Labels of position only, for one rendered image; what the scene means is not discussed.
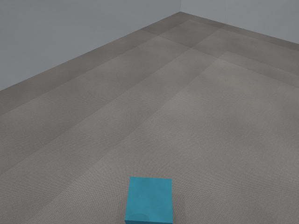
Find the carton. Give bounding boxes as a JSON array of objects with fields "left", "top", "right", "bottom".
[{"left": 124, "top": 177, "right": 173, "bottom": 224}]

